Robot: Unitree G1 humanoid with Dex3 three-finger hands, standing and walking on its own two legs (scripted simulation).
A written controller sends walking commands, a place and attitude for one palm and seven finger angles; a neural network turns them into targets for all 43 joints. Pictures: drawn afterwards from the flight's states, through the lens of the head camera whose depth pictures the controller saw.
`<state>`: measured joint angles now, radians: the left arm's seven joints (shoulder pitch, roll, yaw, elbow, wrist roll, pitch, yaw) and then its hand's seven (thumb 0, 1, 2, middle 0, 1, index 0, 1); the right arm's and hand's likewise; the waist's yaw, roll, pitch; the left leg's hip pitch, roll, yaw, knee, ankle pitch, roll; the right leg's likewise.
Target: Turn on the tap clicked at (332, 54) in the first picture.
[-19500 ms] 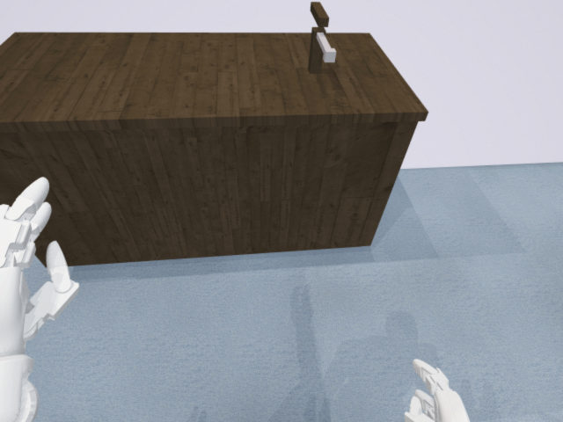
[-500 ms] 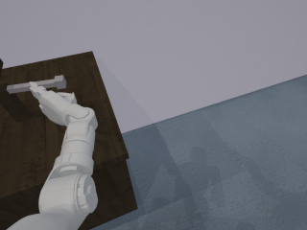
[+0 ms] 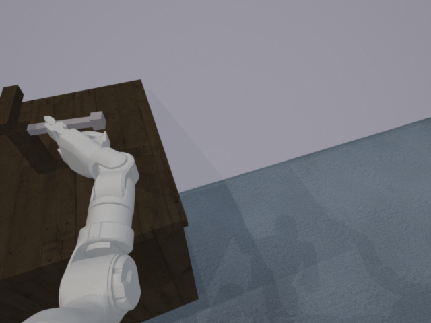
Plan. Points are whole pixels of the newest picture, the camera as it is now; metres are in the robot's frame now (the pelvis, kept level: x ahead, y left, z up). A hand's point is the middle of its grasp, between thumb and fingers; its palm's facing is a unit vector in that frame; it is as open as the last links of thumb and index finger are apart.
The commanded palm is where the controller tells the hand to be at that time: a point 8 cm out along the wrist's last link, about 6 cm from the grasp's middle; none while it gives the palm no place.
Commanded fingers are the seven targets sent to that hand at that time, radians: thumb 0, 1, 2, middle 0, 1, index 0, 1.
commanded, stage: lift the hand up off the lever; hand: left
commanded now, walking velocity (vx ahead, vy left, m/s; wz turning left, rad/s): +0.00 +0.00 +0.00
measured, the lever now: (97, 120) +0.51 +0.27 +0.11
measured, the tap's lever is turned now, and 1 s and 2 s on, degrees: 82 82 82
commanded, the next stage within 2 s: draw the hand back beside the body in 1.40 s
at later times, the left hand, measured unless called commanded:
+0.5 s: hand (100, 131) +0.43 +0.22 +0.16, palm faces +0.83 -0.55 -0.11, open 7.8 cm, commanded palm +0.37 +0.24 +0.16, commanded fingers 0.00 0.90 0.90 -0.15 -0.15 -0.15 -0.15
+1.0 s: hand (95, 127) +0.42 +0.23 +0.17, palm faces +0.83 -0.55 -0.09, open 7.8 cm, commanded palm +0.37 +0.24 +0.18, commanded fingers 0.00 0.90 0.90 -0.15 -0.15 -0.15 -0.15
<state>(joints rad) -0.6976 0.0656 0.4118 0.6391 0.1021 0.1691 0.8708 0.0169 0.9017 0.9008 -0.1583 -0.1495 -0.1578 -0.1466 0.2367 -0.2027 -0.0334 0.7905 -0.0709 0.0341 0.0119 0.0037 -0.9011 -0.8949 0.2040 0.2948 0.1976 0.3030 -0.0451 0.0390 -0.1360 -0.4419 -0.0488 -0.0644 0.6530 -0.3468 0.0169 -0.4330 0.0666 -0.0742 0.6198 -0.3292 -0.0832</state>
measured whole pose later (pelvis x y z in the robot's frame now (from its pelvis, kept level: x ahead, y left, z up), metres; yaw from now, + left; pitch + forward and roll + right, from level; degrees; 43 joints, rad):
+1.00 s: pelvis +0.00 +0.00 +0.01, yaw +0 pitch +5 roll +0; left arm -0.68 0.07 0.38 0.52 0.07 0.31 0.84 0.02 0.90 0.90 -0.16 -0.15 -0.16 -0.15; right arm 0.19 -0.21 -0.03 0.81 -0.04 0.01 -0.02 0.01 -0.90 -0.89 0.20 0.29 0.20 0.30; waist -0.02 0.04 -0.12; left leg -0.33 -0.05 -0.06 0.56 -0.31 0.02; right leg -0.32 0.07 -0.07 0.53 -0.30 -0.08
